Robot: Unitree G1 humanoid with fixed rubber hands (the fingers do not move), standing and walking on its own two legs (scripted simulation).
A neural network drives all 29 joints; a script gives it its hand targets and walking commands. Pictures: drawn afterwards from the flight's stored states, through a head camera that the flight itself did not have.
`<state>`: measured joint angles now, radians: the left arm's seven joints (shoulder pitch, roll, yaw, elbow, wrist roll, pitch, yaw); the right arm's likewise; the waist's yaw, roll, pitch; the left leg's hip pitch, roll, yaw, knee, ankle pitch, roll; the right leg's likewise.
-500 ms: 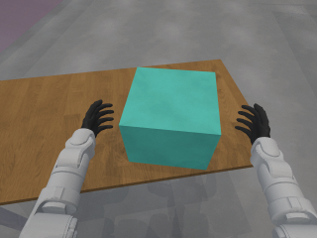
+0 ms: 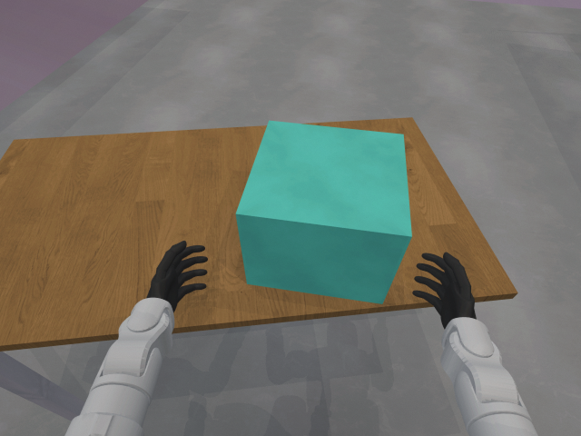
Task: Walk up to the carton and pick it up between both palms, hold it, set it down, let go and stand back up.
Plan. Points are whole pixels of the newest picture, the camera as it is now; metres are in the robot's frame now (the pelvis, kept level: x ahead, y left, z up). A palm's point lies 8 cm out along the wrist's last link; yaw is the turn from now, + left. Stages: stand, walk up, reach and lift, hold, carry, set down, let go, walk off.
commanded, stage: set down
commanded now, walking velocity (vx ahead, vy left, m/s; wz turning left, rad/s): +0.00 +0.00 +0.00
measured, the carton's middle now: (324, 210) +0.50 -0.02 +0.00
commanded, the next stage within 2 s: let go in 1.70 s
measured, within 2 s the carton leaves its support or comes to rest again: neither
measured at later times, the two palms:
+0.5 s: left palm (173, 359) +0.23 +0.20 -0.03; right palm (478, 388) +0.21 -0.22 -0.02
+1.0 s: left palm (155, 364) +0.22 +0.22 -0.02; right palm (461, 401) +0.20 -0.20 -0.06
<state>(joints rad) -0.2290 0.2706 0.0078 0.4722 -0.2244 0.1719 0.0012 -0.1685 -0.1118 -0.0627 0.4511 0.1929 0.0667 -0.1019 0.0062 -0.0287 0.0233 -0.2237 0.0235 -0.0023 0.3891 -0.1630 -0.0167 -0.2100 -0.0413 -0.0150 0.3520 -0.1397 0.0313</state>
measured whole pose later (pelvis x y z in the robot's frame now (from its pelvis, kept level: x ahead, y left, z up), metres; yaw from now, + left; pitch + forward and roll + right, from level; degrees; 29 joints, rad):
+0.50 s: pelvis +0.03 -0.01 +0.00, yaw -1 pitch -6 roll -1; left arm 0.21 0.18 0.00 0.29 -0.14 0.07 -0.04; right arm 0.27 -0.14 0.02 0.31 0.21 -0.07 -0.09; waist 0.00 -0.01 0.09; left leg -0.02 0.04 0.01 0.34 -0.21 -0.03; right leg -0.01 -0.02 0.01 0.30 -0.18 0.03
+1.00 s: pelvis +0.05 +0.01 +0.00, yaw -2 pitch -5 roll -1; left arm 0.25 0.20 -0.05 0.30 -0.15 0.02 0.00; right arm 0.29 -0.19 0.02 0.43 0.15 -0.09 -0.03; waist 0.04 0.04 0.07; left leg -0.03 0.03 0.03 0.35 -0.23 -0.01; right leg -0.02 -0.03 0.03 0.29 -0.19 0.04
